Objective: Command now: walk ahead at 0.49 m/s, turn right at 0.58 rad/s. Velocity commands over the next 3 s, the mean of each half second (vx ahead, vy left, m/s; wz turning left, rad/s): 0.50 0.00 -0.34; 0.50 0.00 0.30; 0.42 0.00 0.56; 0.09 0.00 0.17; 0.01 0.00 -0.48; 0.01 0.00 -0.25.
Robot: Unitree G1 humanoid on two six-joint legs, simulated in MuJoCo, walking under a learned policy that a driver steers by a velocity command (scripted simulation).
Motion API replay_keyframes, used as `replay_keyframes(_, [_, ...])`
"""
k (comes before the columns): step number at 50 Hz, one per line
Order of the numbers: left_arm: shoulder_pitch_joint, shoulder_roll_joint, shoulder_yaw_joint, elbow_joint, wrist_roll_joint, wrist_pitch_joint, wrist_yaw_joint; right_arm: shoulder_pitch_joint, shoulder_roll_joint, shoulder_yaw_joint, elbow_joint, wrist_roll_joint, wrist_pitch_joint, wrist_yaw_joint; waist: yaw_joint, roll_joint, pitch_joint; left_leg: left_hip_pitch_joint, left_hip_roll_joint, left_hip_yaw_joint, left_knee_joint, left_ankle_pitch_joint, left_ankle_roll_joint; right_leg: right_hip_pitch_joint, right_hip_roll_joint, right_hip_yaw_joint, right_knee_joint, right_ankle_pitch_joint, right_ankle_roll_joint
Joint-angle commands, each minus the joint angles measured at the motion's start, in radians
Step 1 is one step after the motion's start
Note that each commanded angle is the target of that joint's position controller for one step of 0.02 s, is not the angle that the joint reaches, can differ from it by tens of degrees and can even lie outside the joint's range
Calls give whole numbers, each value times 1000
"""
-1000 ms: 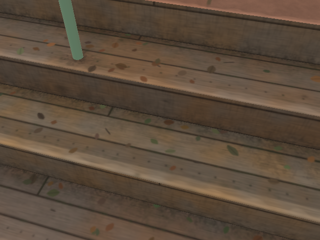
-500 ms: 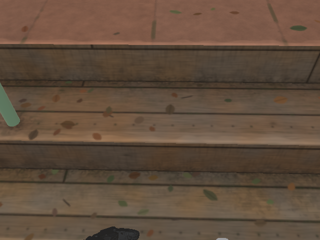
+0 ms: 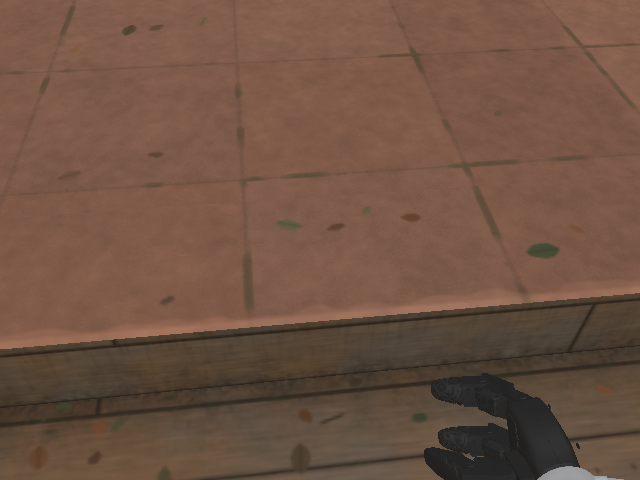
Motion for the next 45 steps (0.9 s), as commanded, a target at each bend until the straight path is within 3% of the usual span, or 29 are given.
replay_keyframes(1, [75,22,29,-51,35,-13,-16,654,-329,-110,104,-31,-2,-21,-252,413,-396,1197,375,-1034,-814,262,414,-684,144,94,923,67,-29])
replay_keyframes(2, [-74,84,55,-39,-7,3,-13,631,-304,-111,137,-22,-19,-40,-283,354,-70,959,324,-1065,-928,-352,263,-918,81,156,1257,200,-51])
replay_keyframes(3, [-118,81,61,-32,-34,1,0,500,-299,-118,165,15,-38,-31,-203,329,123,743,312,-893,-905,-372,233,-995,53,75,1365,275,-66])
replay_keyframes(5, [-201,41,44,-58,7,11,28,385,-42,-66,239,13,-30,-21,-104,70,41,648,318,-612,-858,-45,212,-959,25,41,1517,249,-150])
replay_keyframes(7, [-245,-31,22,-96,-6,34,31,345,64,-39,305,5,-31,-35,-42,37,92,611,257,-401,-894,110,132,-1019,4,59,1465,223,-201])
replay_keyframes(9, [-299,-50,-6,-144,-19,48,23,366,60,-47,345,-38,-40,-26,-19,50,98,653,230,-237,-959,236,103,-1122,-15,17,1481,215,-222])
replay_keyframes(11, [-416,-6,-11,-205,-39,60,20,365,11,-57,344,-75,-50,-15,-29,63,114,607,176,-73,-1050,216,96,-1103,-43,-75,1346,212,-201])
replay_keyframes(13, [-458,-1,-24,-227,-38,69,16,487,-6,-52,383,-94,-50,-17,-60,173,102,679,194,-87,-1095,303,142,-1210,-23,-127,1638,157,-198])
replay_keyframes(16, [-583,-3,-53,-297,-32,69,46,679,-16,-35,465,-133,-43,-11,-113,88,147,978,250,-119,-1109,300,147,-1535,-29,-70,1626,85,-231])
replay_keyframes(19, [-773,36,-62,-413,-27,110,67,817,-2,-18,525,-132,-52,15,-153,64,151,1059,285,-101,-1211,328,143,-1525,-99,-161,1264,209,-211])
replay_keyframes(20, [-823,7,-67,-431,2,138,47,796,3,-12,499,-105,-54,32,-128,108,142,906,255,-13,-1260,408,153,-1332,-137,-294,1175,235,-197])
replay_keyframes(21, [-949,-29,-86,-483,3,170,41,825,1,-11,530,-93,-54,59,-135,154,162,765,284,-10,-1356,459,150,-1143,-152,-285,1133,94,-187])
replay_keyframes(22, [-908,-21,-74,-471,12,186,24,766,-24,-11,499,-63,-66,72,-91,173,156,685,265,50,-1369,601,161,-963,-119,-363,1111,61,-182])
replay_keyframes(24, [-843,15,-59,-458,8,191,5,777,-138,-22,492,-29,-103,81,-34,223,94,820,271,104,-1238,1341,178,-803,-31,-416,1023,-41,-154])
replay_keyframes(26, [-756,11,-48,-420,16,168,7,824,-205,-54,494,-13,-114,64,-16,285,54,1089,307,76,-1110,1710,160,-694,24,-400,733,-162,-131])
replay_keyframes(27, [-384,-10,-28,-298,-53,104,79,788,-243,-101,456,72,-113,-45,66,162,-45,1145,288,86,-857,1788,112,-390,108,-491,614,-376,-107])
replay_keyframes(28, [-246,46,-2,-281,-41,77,111,818,-267,-113,432,71,-138,-81,116,198,-149,923,279,10,-610,1707,77,-55,9,-227,579,-288,-130])
replay_keyframes(29, [-237,109,-33,-283,-1,123,82,829,-117,-62,450,-89,-124,80,118,125,-286,445,129,-106,-435,1271,85,239,-192,265,331,-156,-277])
replay_keyframes(30, [2,218,27,-194,43,138,69,744,-87,-102,453,-38,-101,125,180,-26,-240,341,-15,-231,119,526,37,165,-317,646,2,-127,-329])
replay_keyframes(31, [48,271,64,-122,36,101,69,727,-87,-122,458,8,-102,133,141,1,-80,219,-23,-369,545,572,32,-24,-360,648,-54,-139,-273])
replay_keyframes(33, [-144,164,51,-75,6,65,74,552,-60,-123,393,-8,-120,91,28,44,4,8,-38,-326,849,453,63,-120,-342,374,17,4,-278])
replay_keyframes(35, [-284,-21,-3,-52,46,65,57,440,-1,-95,331,15,-79,54,-79,142,9,-45,42,-309,817,525,146,-201,-349,179,-25,56,-175])
replay_keyframes(36, [-330,-68,-15,-61,45,57,50,445,9,-91,320,19,-57,46,-118,139,55,-52,58,-296,802,511,173,-266,-321,95,-64,36,-156])
replay_keyframes(38, [-354,-58,-8,-56,41,37,59,400,48,-75,298,22,-26,52,-158,82,141,-88,72,-247,805,380,200,-345,-266,-125,-154,38,-135])
replay_keyframes(39, [-327,-41,-6,-52,42,37,72,400,34,-71,295,19,-25,58,-140,-9,153,-128,49,-204,990,262,191,-327,-289,-108,-205,31,-177])
replay_keyframes(41, [-228,-48,-23,17,83,33,79,281,19,-49,212,20,-32,59,-127,48,167,-294,33,-205,1050,244,252,-240,-267,-199,-212,39,-133])
replay_keyframes(43, [-147,10,-24,54,116,28,88,150,-22,-37,131,21,-38,55,-108,59,140,-367,38,-151,913,239,271,-130,-191,-327,-203,49,-87])
replay_keyframes(44, [-104,34,-29,58,128,22,82,69,-79,-39,74,20,-33,52,-94,81,102,-322,84,-111,666,346,245,-95,-180,-366,-224,28,-65])
replay_keyframes(45, [-50,62,-26,57,127,25,82,12,-77,-30,39,23,-22,48,-61,19,103,-295,103,-84,582,359,211,-77,-182,-373,-275,71,-74])
Next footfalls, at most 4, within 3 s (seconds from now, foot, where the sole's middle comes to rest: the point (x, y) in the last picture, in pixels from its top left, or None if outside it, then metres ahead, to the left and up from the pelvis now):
0.54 right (454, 470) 0.47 -0.16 -0.47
1.04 left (324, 257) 0.76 0.07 -0.30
1.54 right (404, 154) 1.06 -0.08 -0.30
1.84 left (305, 207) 0.88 0.11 -0.30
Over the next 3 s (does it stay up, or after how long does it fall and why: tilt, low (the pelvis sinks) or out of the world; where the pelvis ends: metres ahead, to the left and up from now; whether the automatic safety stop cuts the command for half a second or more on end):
stays up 0.87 -0.08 0.47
